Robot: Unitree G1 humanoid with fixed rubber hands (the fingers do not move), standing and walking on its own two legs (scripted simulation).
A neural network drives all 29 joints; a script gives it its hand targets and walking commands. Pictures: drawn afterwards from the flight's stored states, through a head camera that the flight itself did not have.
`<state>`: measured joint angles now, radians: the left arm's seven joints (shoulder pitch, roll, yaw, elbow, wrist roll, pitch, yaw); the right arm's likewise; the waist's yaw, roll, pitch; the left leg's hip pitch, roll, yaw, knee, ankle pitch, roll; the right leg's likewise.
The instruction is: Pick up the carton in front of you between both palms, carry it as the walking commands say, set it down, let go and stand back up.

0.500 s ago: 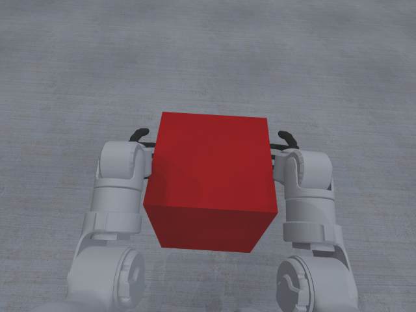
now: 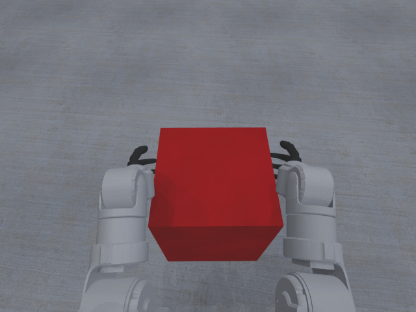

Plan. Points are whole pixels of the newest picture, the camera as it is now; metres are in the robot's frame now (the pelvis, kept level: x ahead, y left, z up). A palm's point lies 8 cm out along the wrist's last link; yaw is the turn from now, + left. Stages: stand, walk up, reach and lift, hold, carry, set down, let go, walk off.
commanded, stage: carry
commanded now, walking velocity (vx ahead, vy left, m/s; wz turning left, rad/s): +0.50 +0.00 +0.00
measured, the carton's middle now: (212, 200) +0.36 +0.00 -0.02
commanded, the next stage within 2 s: none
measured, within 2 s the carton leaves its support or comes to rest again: neither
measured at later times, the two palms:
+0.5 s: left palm (149, 97) +0.57 +0.16 +0.08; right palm (269, 97) +0.56 -0.13 +0.09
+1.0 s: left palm (160, 67) +0.71 +0.15 +0.07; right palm (264, 63) +0.72 -0.13 +0.08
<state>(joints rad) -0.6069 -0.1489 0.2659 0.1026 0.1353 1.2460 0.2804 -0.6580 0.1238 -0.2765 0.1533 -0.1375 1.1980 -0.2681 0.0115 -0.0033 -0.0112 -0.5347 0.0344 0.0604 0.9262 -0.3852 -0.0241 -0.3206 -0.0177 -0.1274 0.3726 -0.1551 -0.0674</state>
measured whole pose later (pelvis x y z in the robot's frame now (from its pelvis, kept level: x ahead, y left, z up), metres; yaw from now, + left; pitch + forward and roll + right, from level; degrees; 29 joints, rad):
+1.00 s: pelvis +0.42 +0.01 -0.01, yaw +0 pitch +5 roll -1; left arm -0.33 -0.17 0.14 -0.10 0.14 1.23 0.24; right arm -0.36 0.18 -0.17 -0.09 -0.14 1.19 -0.26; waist 0.01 0.01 -0.14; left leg -0.15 0.08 0.13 0.51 -0.40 -0.04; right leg -0.38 -0.06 -0.20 0.54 -0.21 -0.03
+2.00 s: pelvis +0.35 +0.03 -0.02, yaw +0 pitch +1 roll +0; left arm -0.24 -0.15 0.19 0.27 0.28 0.73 0.03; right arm -0.26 0.15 -0.21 0.28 -0.29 0.70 -0.02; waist 0.00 0.00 -0.11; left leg -0.21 0.04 0.16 0.57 -0.38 0.02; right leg -0.41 -0.11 -0.18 0.51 -0.11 -0.01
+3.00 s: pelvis +0.35 +0.01 +0.00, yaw +13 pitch -6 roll +0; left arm -0.23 -0.15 0.21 0.28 0.25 0.68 0.01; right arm -0.26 0.15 -0.20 0.25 -0.29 0.68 -0.01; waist 0.01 0.04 0.03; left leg -0.04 -0.02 -0.07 0.41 -0.27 0.00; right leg -0.15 -0.02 0.08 0.37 -0.12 0.04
